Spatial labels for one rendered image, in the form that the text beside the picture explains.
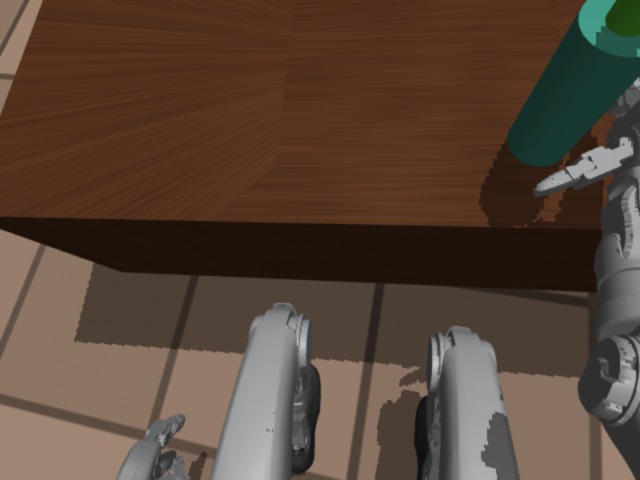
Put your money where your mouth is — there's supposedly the bottle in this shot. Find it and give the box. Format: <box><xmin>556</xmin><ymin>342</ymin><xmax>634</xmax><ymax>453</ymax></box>
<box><xmin>507</xmin><ymin>0</ymin><xmax>640</xmax><ymax>167</ymax></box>

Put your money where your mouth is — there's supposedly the right robot arm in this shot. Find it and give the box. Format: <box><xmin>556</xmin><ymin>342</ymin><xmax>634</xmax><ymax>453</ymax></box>
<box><xmin>578</xmin><ymin>166</ymin><xmax>640</xmax><ymax>480</ymax></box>

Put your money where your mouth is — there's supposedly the left robot foot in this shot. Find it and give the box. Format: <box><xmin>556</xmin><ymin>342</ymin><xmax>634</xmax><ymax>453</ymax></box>
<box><xmin>292</xmin><ymin>364</ymin><xmax>321</xmax><ymax>473</ymax></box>

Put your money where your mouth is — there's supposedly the left robot hand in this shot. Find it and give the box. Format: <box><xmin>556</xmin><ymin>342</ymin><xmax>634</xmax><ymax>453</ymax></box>
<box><xmin>116</xmin><ymin>414</ymin><xmax>190</xmax><ymax>480</ymax></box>

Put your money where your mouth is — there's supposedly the right robot hand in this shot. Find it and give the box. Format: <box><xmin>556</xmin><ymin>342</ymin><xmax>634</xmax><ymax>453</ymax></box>
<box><xmin>533</xmin><ymin>77</ymin><xmax>640</xmax><ymax>197</ymax></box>

